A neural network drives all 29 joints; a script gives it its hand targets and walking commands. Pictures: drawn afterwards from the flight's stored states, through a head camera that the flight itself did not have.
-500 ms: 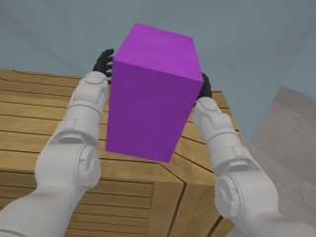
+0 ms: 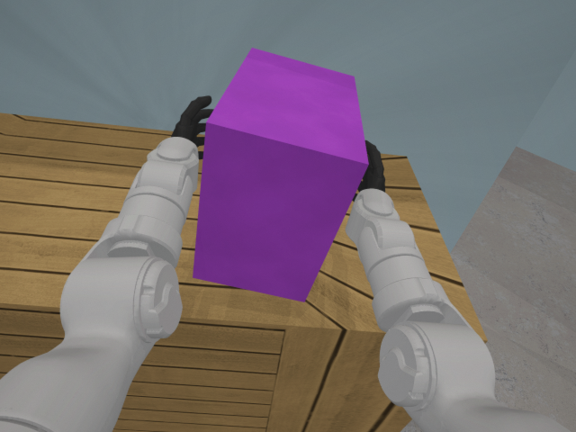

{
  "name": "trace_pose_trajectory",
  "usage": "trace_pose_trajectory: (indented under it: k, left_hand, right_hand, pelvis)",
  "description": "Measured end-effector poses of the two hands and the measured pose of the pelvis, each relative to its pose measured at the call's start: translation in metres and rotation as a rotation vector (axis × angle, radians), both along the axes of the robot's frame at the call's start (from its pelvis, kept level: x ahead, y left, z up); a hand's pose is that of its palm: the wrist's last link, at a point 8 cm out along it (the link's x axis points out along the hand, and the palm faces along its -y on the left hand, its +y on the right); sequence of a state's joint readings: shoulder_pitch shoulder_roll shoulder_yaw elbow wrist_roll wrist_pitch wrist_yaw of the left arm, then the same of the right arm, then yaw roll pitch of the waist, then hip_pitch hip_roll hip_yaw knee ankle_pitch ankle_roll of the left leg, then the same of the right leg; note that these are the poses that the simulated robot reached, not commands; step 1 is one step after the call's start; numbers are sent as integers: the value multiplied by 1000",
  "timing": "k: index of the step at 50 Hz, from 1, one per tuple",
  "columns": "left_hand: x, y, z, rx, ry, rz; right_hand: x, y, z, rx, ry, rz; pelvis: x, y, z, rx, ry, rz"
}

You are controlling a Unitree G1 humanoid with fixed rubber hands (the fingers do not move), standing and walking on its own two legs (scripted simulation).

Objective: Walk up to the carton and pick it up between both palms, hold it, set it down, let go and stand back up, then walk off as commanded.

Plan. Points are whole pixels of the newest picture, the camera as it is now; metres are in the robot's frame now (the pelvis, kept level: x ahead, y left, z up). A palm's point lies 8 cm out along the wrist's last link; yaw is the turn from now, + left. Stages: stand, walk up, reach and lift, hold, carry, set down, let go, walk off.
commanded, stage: set down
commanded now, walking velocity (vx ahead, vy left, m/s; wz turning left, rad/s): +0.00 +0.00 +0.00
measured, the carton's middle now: (277, 171) +0.46 -0.02 +0.16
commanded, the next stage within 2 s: none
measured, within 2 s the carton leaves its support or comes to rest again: rests again in 1.18 s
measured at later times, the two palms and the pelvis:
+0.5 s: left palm (194, 159) +0.47 +0.11 +0.18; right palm (366, 207) +0.39 -0.15 +0.15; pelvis +0.01 +0.00 +0.00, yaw +0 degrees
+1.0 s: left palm (197, 171) +0.47 +0.10 +0.16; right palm (364, 220) +0.39 -0.15 +0.13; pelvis +0.01 +0.00 +0.00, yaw -2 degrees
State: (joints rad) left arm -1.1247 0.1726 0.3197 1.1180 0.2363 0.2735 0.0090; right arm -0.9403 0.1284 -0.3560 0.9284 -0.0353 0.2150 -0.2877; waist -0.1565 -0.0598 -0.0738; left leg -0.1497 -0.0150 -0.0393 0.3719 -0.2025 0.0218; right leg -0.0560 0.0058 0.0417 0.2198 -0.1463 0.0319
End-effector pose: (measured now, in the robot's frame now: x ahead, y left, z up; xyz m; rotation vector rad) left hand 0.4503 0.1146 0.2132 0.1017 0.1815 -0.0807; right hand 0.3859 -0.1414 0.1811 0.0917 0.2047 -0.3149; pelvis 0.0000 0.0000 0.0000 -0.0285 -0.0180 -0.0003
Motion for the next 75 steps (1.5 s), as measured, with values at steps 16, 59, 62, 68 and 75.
trace_pose_trajectory:
  k: [16,59,62,68,75]
  left_hand:
    - [12,-7,-24,7,38,-34]
    - [20,-9,-64,-34,77,-87]
    - [21,-8,-65,-43,75,-88]
    - [22,-4,-69,-44,71,-91]
    - [20,0,-76,-31,75,-86]
  right_hand:
    - [3,-5,-23,31,13,-43]
    - [4,-7,-55,18,9,-70]
    - [4,-6,-56,16,4,-71]
    - [5,-3,-58,7,-7,-67]
    - [8,-1,-60,-9,-21,-57]
  pelvis:
    - [6,1,0,2,39,-7]
    - [10,6,0,7,71,-35]
    - [11,6,0,9,75,-38]
    - [12,7,0,10,66,-40]
    - [12,7,0,8,68,-31]
